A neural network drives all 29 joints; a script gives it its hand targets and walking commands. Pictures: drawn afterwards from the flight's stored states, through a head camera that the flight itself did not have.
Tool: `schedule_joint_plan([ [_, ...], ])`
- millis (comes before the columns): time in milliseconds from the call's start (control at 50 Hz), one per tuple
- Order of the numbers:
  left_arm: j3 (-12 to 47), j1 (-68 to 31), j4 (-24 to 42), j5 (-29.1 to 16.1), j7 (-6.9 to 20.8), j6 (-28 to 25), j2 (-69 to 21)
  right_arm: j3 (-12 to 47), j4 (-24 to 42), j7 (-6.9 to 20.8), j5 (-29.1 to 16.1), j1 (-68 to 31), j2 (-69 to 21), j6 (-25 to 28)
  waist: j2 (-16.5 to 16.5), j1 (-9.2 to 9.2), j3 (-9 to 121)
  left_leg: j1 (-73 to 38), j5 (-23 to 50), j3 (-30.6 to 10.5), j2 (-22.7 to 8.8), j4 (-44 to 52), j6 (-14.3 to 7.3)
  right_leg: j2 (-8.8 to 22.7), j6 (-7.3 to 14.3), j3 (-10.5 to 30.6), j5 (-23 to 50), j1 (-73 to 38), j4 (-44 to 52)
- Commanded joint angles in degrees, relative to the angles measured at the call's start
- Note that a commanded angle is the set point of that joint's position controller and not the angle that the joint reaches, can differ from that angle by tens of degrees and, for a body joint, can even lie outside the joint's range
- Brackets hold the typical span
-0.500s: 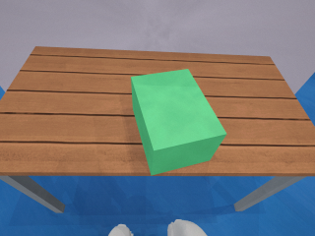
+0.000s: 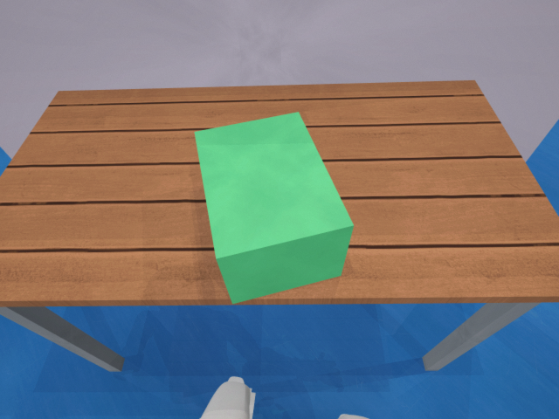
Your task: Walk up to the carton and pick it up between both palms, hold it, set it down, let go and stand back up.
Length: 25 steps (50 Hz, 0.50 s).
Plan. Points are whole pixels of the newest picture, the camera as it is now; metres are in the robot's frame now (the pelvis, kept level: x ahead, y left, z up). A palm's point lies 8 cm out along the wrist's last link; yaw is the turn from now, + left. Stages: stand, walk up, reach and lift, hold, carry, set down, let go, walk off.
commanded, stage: walk up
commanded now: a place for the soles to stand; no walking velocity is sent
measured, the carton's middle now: (267, 203) +0.46 +0.05 +0.01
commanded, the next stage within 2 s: none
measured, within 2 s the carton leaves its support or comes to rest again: neither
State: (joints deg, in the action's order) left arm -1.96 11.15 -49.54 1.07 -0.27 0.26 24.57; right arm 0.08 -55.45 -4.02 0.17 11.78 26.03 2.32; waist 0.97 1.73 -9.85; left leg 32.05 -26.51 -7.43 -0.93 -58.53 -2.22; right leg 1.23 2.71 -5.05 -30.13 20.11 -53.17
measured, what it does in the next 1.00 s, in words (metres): steps on the spot: left foot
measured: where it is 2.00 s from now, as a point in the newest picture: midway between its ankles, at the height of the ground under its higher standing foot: outside the picture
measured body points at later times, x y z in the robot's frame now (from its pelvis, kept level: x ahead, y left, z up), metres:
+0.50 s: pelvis -0.01 +0.04 +0.00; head +0.03 +0.05 +0.45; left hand +0.07 +0.37 -0.11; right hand +0.08 -0.30 -0.10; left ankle +0.09 +0.18 -0.69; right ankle -0.01 -0.08 -0.69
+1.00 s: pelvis +0.01 +0.04 +0.01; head +0.04 +0.05 +0.46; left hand +0.07 +0.37 -0.11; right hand +0.10 -0.29 -0.10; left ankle +0.05 +0.19 -0.69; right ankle +0.00 -0.08 -0.69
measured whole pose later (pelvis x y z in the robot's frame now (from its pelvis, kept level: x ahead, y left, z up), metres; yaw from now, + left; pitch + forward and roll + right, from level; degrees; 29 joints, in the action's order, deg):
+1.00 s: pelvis +0.01 +0.04 +0.01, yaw +2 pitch -3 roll +0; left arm -2.0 11.1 -51.9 1.1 0.9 0.5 24.6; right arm 0.1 -55.4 -2.0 0.2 10.8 24.8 2.7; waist -0.6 1.7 -7.9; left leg 24.7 -23.0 -5.9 0.7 -49.1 -2.2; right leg 3.5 0.3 -5.1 -27.6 18.0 -48.8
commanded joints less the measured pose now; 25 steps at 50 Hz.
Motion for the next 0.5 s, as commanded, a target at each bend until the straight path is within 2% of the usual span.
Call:
schedule_joint_plan([
  [0, -5.6, 2.2, 3.8, -0.4, -1.6, -1.0, 14.7, -4.8, 3.5, 0.3, 0.1, 0.4, 10.7, 0.9, -15.2, 1.48, 9.9, -0.2, 3.5, 10.6, -0.4, 5.7, -1.3, 15.8, 4.6, 14.6, 50.8, -12.5, 16.8],
  [20, -5.3, -0.8, 5.0, -0.7, -1.3, -1.3, 15.7, -4.8, 2.6, 0.5, -0.1, 4.2, 11.1, 1.0, -11.0, -1.19, 15.5, -7.9, 8.3, 10.2, -0.6, 9.4, -1.5, 17.0, 6.6, 14.4, 43.8, -9.8, 15.3],
  [40, -4.8, -5.1, 5.2, -1.3, -1.0, -1.0, 15.4, -5.4, 1.7, 0.7, 0.4, 5.2, 11.0, 1.3, -4.0, -3.46, 14.1, -15.7, 12.6, 11.2, 0.3, 14.5, -2.1, 14.6, 5.8, 10.8, 38.2, -2.6, 11.4],
  [60, -4.6, -5.5, 6.2, -1.5, -0.7, -0.8, 13.8, -5.4, 0.6, 0.4, 0.9, 7.8, 12.1, 1.4, -4.7, -4.54, 14.0, -21.3, 17.2, 6.8, 1.2, 17.3, -2.9, 11.0, 4.3, 9.3, 32.1, 2.9, 8.7],
  [80, -4.3, -5.9, 5.6, -1.4, -0.9, -0.5, 12.4, -6.3, 1.7, 0.4, 1.6, 8.0, 15.4, 1.8, 7.6, -4.66, 13.9, -21.4, 18.9, -9.9, -6.1, 24.2, -6.6, 6.3, 0.6, 6.5, 26.6, 7.8, -2.3],
  [100, -4.4, -3.4, 4.4, -2.2, -1.0, 0.0, 11.1, -7.2, 3.0, 0.6, 1.5, 6.3, 18.4, 1.7, 12.7, -3.77, 16.9, -18.3, 13.0, -29.0, -13.7, 31.9, -14.0, -1.1, -1.7, 5.6, 2.7, 8.1, -11.5],
  [120, -4.4, -2.8, 2.9, -0.8, -0.5, 0.8, 12.0, -6.4, 3.3, 0.4, 1.1, 2.6, 18.7, 1.5, 9.5, -2.21, 15.7, -14.2, -0.7, -36.9, -16.6, 36.3, -15.6, -0.5, -2.6, 10.1, -10.3, 7.0, -11.5],
  [140, -4.0, -1.1, 2.7, -1.4, -0.7, 0.3, 11.6, -5.9, 4.5, 0.3, 1.9, -0.6, 16.0, 1.3, 8.3, -1.32, 12.4, -13.5, -2.1, -33.0, -14.6, 34.8, -15.1, -0.1, -2.0, 9.4, -12.8, 6.0, -5.9],
  [160, -3.9, 0.6, 1.1, -1.2, -0.6, 0.0, 11.8, -5.7, 4.4, 0.2, 2.3, -2.5, 16.5, 1.3, 5.0, 0.34, 8.4, -6.0, 3.1, -28.7, -13.0, 31.8, -12.7, 1.6, -1.0, 9.1, -7.6, 3.3, -0.3],
  [180, -4.2, 2.6, -0.6, -0.6, -0.3, -0.4, 11.1, -5.3, 4.4, 0.4, 1.8, -6.3, 14.2, 0.7, 5.5, 1.98, 8.3, -2.1, -2.5, -23.6, -9.7, 29.9, -9.8, 1.7, 0.0, 8.5, -3.8, -2.5, 9.2],
  [200, -5.2, 7.3, -1.5, 0.4, 0.1, -0.7, 12.4, -5.7, 5.3, 0.9, 1.5, -7.5, 13.0, 0.0, 3.1, 3.1, 8.4, 1.7, 1.5, -16.0, -6.0, 23.2, -5.4, 3.9, 1.9, 11.7, -3.4, -6.4, 19.3],
  [220, -5.6, 9.3, -2.9, 0.9, 0.2, -1.2, 16.4, -5.3, 5.4, 1.2, 1.2, -7.2, 11.5, -0.7, -4.7, 3.31, 7.6, 8.7, -4.3, -6.0, 0.6, 11.0, -2.2, 12.1, 4.1, 24.5, -12.9, -8.4, 30.5],
  [240, -6.0, 3.8, -1.1, 0.7, 0.1, -1.6, 18.7, -4.8, 6.5, 1.1, 0.7, -8.3, 10.8, -0.5, -10.6, 3.01, 5.4, 10.2, -3.1, 2.8, 4.9, 0.2, -1.2, 21.4, 6.5, 33.5, -16.0, -3.6, 37.3],
  [260, -6.5, -0.3, 0.5, 0.7, -0.2, -2.1, 18.8, -6.0, 5.6, 0.8, 1.1, -7.2, 13.1, -0.2, -9.7, 1.75, 1.8, 7.6, -3.8, 2.8, 0.8, -4.5, -0.6, 24.8, 10.9, 32.1, -7.0, -1.9, 36.5],
  [280, -5.3, -3.9, 1.1, 0.4, -0.4, -2.3, 17.3, -5.6, 4.0, 1.1, 0.7, -4.0, 13.1, 0.2, -5.4, -0.14, 2.9, 7.8, -4.0, 1.4, 0.0, -3.2, -0.6, 23.2, 10.0, 27.7, 4.6, -3.5, 31.6],
  [300, -5.4, -5.0, 0.8, 0.1, -0.3, -2.3, 17.8, -5.7, 4.4, 1.5, 0.2, -3.8, 13.2, 0.5, -3.7, -0.65, 3.0, 1.9, -4.8, 4.7, -1.6, 2.3, 0.2, 21.0, 10.9, 24.3, 15.1, -2.6, 26.5],
  [320, -4.9, -4.6, 1.6, 0.3, -0.3, -2.2, 16.5, -5.4, 3.4, 1.7, 0.5, -1.0, 11.5, 1.3, -7.6, -1.54, 6.7, -3.2, -0.3, 7.6, -1.4, 10.3, -0.5, 16.5, 8.6, 15.8, 26.9, -4.7, 20.7],
  [340, -4.6, -4.1, 0.4, 0.0, -0.3, -1.6, 16.8, -5.5, 2.8, 1.9, 0.5, 1.3, 10.0, 2.0, -8.8, -2.92, 9.8, -9.9, 8.8, 8.2, 0.3, 19.7, -0.8, 13.5, 6.4, 10.1, 34.7, -5.2, 13.4],
  [360, -4.6, -3.4, 2.0, -0.5, -0.1, -1.3, 14.4, -6.1, 1.8, 1.9, 1.1, 4.8, 12.3, 2.2, -5.7, -3.01, 11.2, -15.0, 23.9, 4.3, 1.1, 18.4, -2.0, 9.1, 3.2, 6.5, 32.9, -1.9, 8.7],
  [380, -4.4, -4.7, 3.4, -1.2, 0.1, -1.0, 12.4, -6.1, 2.8, 1.6, 1.1, 3.8, 14.8, 2.4, 3.7, -3.0, 13.6, -16.8, 26.3, -14.1, -8.0, 24.5, -7.3, 3.9, -0.7, 4.0, 23.7, 4.2, 1.6],
  [400, -4.1, -2.3, 2.3, -2.0, 0.0, -0.3, 11.2, -6.3, 2.9, 1.6, 1.4, 2.9, 16.9, 2.4, 10.3, -1.92, 15.0, -17.9, 20.4, -26.1, -11.1, 30.2, -10.7, 0.4, -1.5, 5.0, 6.2, 4.1, -3.5],
  [420, -4.1, -2.4, 1.4, -1.6, 0.0, 0.4, 11.8, -5.9, 4.2, 1.3, 0.8, 1.5, 17.6, 2.2, 11.0, -1.37, 14.5, -15.4, 13.3, -31.5, -13.6, 31.8, -12.9, 1.3, -2.2, 8.3, -6.0, 3.2, -3.2],
  [440, -4.0, -1.1, 0.0, -1.9, -0.2, 0.5, 11.3, -5.5, 3.4, 0.8, 0.9, 0.3, 16.2, 1.7, 8.3, -1.11, 11.5, -13.6, 10.3, -30.3, -13.2, 32.3, -13.3, 0.2, -1.7, 7.9, -8.2, 3.7, -0.1],
  [460, -3.9, -0.1, 0.1, -1.0, 0.0, 0.1, 11.1, -5.4, 4.7, 0.4, 1.6, -2.9, 17.3, 1.4, 9.9, 0.01, 9.0, -7.0, 11.9, -30.1, -13.4, 31.6, -12.1, 1.1, -0.8, 7.3, -1.3, 1.1, 4.5],
  [480, -4.1, 3.3, -1.4, -0.7, 0.0, -0.2, 11.3, -5.4, 5.4, 0.8, 1.3, -6.5, 15.7, 0.7, 7.6, 2.1, 9.3, -1.9, 4.7, -24.7, -10.6, 30.8, -9.1, 2.0, 0.6, 6.8, 3.4, -5.2, 9.1],
])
